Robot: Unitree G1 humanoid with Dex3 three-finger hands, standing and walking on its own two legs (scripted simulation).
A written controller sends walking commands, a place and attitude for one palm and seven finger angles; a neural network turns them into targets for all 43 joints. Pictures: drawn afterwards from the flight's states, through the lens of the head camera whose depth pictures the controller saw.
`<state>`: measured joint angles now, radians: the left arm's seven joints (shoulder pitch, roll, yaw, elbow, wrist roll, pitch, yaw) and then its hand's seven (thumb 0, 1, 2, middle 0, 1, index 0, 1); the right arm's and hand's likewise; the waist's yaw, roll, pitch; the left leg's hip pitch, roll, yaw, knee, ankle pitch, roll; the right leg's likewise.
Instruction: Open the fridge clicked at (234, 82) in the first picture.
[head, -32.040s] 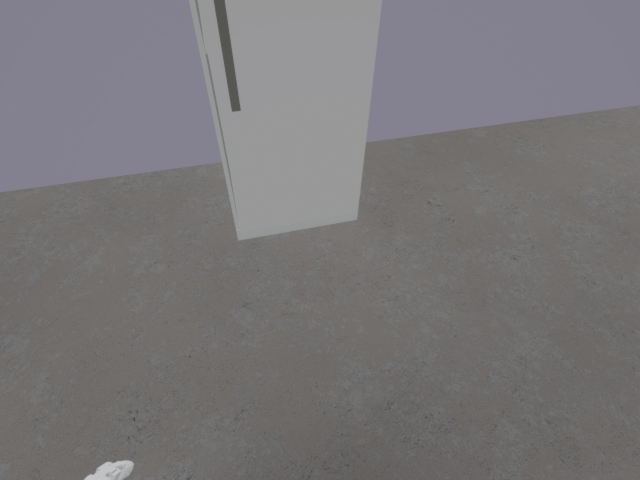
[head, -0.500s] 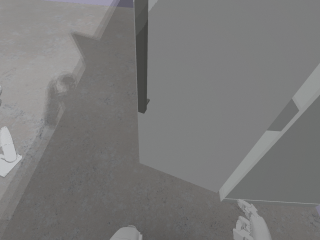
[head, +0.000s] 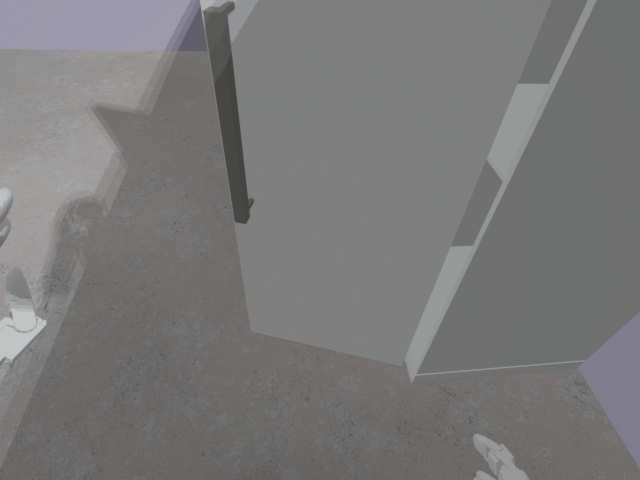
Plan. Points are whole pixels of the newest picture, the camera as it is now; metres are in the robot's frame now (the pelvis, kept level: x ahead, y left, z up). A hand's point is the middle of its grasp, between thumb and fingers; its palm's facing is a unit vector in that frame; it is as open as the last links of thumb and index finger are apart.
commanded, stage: stop stepping back and stand still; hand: left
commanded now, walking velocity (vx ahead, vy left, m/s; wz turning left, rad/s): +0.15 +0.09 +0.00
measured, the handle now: (236, 129) +0.67 +0.21 +0.11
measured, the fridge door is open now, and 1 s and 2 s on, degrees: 71 71 71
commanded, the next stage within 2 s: let the arm hang, fingers relaxed in 1.00 s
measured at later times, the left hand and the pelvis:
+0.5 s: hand out of the picture +0.15 +0.29 +0.17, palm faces +0.48 -0.76 -0.45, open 7.4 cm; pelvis -0.05 +0.02 +0.01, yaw +1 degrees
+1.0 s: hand (37, 353) +0.18 +0.27 +0.16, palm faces +0.38 -0.81 -0.44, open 7.4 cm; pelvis -0.03 +0.01 +0.01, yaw +0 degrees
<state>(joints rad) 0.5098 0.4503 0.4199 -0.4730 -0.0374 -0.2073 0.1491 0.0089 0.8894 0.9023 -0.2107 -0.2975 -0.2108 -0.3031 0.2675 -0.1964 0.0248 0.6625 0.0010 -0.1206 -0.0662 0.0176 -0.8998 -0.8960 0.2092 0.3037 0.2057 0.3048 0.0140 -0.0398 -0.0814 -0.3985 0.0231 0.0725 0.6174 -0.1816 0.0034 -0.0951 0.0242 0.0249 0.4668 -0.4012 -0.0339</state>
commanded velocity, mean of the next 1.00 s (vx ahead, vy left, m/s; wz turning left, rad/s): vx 0.01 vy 0.00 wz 0.00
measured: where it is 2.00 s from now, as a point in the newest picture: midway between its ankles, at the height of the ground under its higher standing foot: outside the picture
